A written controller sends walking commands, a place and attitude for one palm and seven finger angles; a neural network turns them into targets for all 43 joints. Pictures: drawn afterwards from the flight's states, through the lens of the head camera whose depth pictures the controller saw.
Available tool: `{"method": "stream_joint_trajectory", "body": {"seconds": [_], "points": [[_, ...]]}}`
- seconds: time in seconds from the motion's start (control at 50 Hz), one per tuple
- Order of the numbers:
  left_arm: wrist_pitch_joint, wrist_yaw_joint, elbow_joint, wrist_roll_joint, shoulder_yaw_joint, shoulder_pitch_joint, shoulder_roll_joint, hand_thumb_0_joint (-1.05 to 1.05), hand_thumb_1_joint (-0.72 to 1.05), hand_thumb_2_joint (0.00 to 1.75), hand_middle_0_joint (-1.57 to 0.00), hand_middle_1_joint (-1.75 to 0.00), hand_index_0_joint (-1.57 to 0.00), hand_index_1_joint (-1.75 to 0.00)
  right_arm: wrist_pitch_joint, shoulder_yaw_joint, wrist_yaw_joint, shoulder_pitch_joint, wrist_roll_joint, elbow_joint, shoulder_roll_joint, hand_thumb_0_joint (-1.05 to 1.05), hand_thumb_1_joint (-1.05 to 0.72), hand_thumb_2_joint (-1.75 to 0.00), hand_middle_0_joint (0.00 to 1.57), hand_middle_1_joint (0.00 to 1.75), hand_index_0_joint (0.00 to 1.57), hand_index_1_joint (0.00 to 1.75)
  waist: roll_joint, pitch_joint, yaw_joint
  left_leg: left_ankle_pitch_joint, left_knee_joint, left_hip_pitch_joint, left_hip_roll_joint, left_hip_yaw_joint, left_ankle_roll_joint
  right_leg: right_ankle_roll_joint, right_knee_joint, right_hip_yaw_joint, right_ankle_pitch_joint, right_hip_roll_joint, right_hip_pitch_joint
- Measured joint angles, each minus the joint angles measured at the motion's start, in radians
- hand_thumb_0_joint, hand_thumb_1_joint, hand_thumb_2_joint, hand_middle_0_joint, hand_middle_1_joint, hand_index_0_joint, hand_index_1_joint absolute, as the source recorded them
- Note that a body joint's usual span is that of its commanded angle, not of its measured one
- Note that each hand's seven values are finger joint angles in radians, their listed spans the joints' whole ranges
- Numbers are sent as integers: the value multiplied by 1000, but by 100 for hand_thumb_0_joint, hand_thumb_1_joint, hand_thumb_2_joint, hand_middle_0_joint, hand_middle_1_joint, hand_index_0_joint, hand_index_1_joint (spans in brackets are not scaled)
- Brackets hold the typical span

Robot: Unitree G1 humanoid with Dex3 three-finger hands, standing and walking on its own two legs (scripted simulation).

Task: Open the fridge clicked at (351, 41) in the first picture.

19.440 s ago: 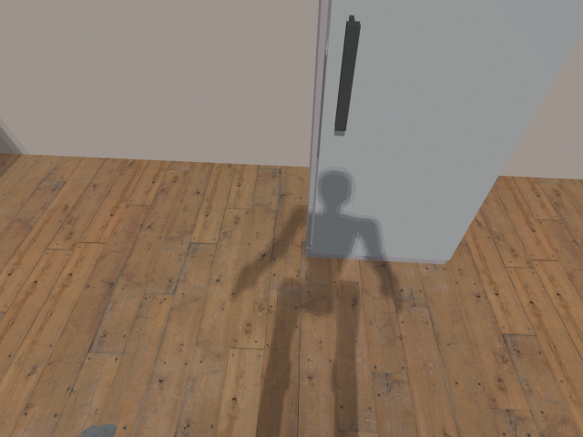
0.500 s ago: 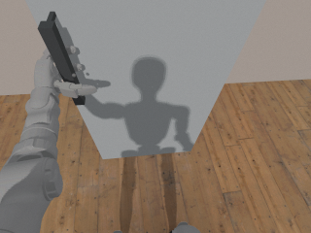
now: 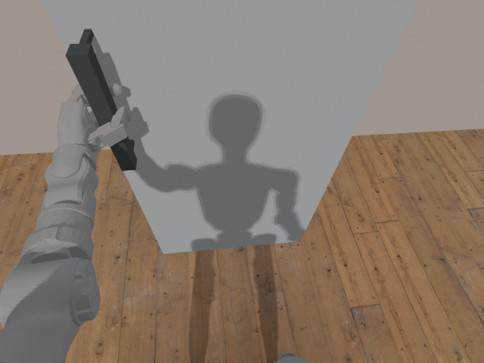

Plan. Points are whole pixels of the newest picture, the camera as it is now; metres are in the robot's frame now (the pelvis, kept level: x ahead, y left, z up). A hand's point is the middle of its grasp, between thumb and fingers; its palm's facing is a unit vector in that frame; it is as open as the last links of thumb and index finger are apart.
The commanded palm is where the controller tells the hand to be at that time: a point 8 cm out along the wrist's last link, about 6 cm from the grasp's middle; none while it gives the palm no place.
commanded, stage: grip the handle and tug to test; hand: left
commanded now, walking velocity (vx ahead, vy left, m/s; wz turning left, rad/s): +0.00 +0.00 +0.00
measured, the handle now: (111, 109) +0.52 +0.22 +0.11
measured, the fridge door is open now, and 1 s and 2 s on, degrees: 0 0 19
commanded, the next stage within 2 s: pull the door a little, standing still in 0.72 s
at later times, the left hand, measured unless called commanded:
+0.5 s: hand (118, 126) +0.47 +0.20 +0.12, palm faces +0.12 -0.99 -0.01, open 6.1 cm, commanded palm +0.42 +0.24 +0.12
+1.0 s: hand (118, 127) +0.47 +0.20 +0.12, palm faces +0.11 -0.99 +0.00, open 6.1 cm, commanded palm +0.42 +0.24 +0.12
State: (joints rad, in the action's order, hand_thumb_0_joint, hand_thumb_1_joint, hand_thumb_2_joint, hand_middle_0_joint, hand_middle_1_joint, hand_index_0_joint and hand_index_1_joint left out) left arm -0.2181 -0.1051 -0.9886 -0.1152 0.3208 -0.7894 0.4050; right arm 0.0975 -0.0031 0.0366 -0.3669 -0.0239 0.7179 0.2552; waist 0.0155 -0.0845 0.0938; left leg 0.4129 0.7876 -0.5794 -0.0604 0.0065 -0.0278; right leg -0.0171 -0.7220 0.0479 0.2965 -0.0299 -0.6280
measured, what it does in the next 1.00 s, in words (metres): stands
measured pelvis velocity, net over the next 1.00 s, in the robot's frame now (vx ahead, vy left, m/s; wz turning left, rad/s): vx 0.03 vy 0.01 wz -0.02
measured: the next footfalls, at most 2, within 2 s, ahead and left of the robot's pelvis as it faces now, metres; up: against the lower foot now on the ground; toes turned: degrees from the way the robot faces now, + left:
none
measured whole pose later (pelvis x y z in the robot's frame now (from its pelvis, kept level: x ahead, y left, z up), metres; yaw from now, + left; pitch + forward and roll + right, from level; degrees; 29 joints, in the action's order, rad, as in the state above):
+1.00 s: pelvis +0.03 +0.01 +0.01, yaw -1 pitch +10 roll -2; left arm -0.11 -0.09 -0.69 -0.13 0.30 -0.57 0.31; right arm 0.05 -0.02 0.04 -0.32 -0.03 0.69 0.24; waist 0.02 -0.10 0.06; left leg 0.43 0.70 -0.44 -0.06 -0.01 -0.02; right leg -0.03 -0.63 0.03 0.30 -0.02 -0.50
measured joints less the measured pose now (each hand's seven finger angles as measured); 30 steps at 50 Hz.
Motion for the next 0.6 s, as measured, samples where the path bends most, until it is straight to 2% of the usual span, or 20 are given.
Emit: {"method": "stream_joint_trajectory", "body": {"seconds": [0.38,0.6], "points": [[2,-15,13,3,15,24,-3,1,66,77,-35,-140,-34,-140,-7,3,3,21,0,-9,-1,1,-90,-89,20,29,20,30,-4,-3,-1,0,-14,23,-2,-9,1,-1,9,-8,0,3,16],[43,-1,140,-25,24,126,-17,1,68,75,-31,-140,-31,-140,-19,-7,1,9,-9,-37,0,1,-90,-90,20,29,20,30,2,-9,3,3,-45,64,-9,-31,4,-5,39,-28,-6,12,48]]}}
